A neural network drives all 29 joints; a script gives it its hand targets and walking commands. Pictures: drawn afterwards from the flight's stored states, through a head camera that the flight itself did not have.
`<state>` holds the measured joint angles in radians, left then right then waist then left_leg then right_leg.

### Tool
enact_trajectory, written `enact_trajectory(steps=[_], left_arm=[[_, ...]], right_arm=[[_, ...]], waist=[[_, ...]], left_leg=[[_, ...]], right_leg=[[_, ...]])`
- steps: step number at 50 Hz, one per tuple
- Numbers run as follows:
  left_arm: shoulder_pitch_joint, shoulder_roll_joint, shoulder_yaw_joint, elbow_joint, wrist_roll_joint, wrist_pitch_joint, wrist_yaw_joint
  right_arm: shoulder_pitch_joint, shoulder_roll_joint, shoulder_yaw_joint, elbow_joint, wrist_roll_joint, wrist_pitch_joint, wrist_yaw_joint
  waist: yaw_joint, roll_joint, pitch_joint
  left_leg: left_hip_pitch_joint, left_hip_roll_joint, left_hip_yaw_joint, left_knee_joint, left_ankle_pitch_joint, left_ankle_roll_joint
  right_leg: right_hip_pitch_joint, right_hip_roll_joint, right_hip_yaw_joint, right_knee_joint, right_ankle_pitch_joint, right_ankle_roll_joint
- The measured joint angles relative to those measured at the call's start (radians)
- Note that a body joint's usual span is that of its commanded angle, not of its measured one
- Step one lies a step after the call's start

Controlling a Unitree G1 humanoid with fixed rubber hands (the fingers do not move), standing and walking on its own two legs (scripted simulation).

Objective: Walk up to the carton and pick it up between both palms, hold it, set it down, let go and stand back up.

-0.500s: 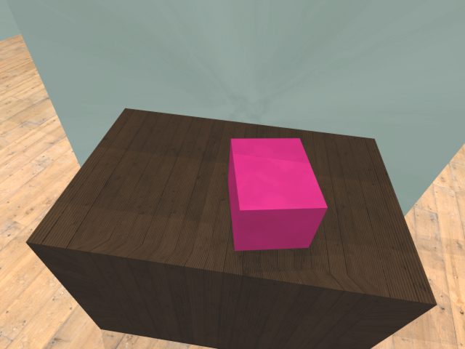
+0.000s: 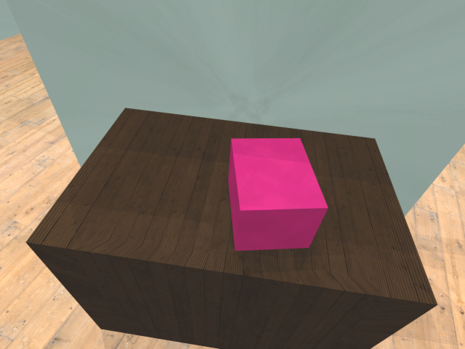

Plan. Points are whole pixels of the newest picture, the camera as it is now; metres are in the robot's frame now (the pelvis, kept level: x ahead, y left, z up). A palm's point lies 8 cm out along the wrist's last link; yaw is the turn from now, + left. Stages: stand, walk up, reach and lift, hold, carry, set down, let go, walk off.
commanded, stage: stand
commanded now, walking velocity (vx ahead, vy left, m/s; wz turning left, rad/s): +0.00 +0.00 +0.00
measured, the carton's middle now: (269, 191) +0.52 -0.04 -0.05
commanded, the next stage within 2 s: none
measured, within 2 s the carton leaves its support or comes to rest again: neither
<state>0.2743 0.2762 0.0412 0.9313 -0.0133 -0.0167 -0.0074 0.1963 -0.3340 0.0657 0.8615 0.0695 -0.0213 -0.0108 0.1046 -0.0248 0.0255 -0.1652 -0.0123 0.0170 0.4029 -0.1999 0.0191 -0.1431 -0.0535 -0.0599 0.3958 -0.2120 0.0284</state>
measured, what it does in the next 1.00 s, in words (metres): stands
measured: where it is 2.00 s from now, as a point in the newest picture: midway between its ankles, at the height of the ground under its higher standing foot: outside the picture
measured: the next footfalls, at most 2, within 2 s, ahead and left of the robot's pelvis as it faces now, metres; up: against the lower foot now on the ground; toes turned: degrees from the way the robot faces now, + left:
none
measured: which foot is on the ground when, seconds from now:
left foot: down 0.00-1.00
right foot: down 0.00-1.00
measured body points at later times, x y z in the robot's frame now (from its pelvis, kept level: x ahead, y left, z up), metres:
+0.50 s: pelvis +0.00 +0.00 +0.00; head -0.01 +0.01 +0.45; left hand +0.03 +0.27 -0.14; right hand +0.14 -0.27 -0.11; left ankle +0.01 +0.11 -0.74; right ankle +0.00 -0.14 -0.74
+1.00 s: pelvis +0.00 +0.00 +0.00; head +0.00 +0.01 +0.45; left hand +0.02 +0.27 -0.14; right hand +0.14 -0.27 -0.11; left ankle +0.01 +0.11 -0.74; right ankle +0.00 -0.14 -0.74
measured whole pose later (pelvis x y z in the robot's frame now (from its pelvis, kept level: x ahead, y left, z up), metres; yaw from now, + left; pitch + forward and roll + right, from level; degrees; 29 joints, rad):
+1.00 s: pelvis +0.00 +0.00 +0.00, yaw +0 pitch -2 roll +0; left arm 0.27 0.28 0.04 0.95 -0.01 -0.02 -0.01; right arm 0.20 -0.34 0.07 0.86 0.07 -0.02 -0.02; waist 0.10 -0.02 0.02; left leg -0.16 -0.01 0.02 0.39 -0.19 0.02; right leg -0.14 -0.05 -0.06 0.38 -0.21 0.03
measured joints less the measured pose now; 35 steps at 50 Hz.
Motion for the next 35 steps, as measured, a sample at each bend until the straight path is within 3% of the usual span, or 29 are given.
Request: enact_trajectory(steps=[35], left_arm=[[0.0, 0.0, 0.0, 0.009, 0.0, -0.001, 0.0]], right_arm=[[0.0, -0.004, 0.0, 0.0, 0.0, 0.001, 0.0]], waist=[[0.0, 0.0, -0.002]], left_leg=[[0.002, 0.0, 0.0, -0.014, 0.008, -0.001]], right_leg=[[0.0, 0.0, 0.0, -0.009, 0.005, -0.001]])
